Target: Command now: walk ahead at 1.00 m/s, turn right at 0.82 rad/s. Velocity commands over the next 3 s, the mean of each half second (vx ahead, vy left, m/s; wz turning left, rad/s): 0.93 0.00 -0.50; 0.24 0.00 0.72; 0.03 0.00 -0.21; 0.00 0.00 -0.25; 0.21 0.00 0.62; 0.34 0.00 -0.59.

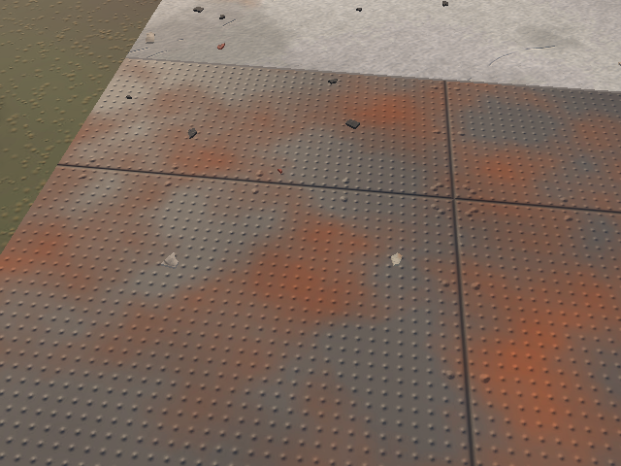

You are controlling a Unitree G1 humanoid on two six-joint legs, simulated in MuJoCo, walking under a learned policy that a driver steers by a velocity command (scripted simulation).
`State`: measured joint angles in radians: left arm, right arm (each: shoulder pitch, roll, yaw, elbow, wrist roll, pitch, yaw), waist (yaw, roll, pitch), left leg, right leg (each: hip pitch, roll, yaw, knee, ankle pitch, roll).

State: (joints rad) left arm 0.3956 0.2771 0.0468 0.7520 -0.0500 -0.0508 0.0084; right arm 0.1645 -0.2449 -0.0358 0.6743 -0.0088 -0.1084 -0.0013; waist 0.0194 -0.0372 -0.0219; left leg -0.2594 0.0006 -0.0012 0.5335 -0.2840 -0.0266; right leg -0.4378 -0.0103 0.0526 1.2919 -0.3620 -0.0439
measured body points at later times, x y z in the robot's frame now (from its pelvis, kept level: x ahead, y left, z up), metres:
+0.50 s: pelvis +0.42 -0.10 +0.00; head +0.44 -0.11 +0.45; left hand +0.56 +0.13 -0.12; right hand +0.48 -0.39 -0.11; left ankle +0.51 +0.07 -0.64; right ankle +0.41 -0.16 -0.73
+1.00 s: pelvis +0.68 -0.14 +0.00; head +0.74 -0.11 +0.45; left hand +0.90 +0.13 -0.08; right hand +0.84 -0.42 -0.08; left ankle +0.77 -0.10 -0.73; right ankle +0.79 -0.34 -0.66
